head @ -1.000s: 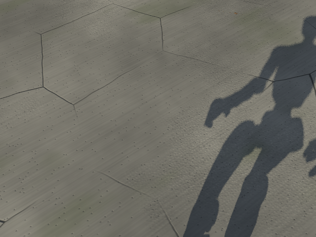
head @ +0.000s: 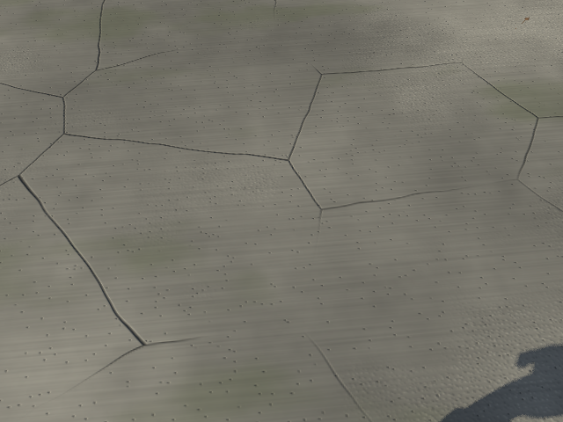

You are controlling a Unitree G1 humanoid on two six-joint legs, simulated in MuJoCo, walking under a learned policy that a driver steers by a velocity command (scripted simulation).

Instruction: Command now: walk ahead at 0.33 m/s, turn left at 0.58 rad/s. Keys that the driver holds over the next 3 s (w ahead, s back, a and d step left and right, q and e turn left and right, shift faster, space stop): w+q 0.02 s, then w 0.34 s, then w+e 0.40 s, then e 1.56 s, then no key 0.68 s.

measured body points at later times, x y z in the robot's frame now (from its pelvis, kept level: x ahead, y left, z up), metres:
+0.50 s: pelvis +0.20 +0.09 -0.01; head +0.22 +0.10 +0.44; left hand +0.35 +0.36 -0.12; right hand +0.25 -0.19 -0.12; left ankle +0.07 +0.16 -0.75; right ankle +0.41 -0.05 -0.69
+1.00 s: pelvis +0.49 +0.08 -0.01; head +0.53 +0.06 +0.44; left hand +0.62 +0.35 -0.12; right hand +0.65 -0.21 -0.09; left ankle +0.68 +0.21 -0.71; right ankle +0.45 +0.00 -0.75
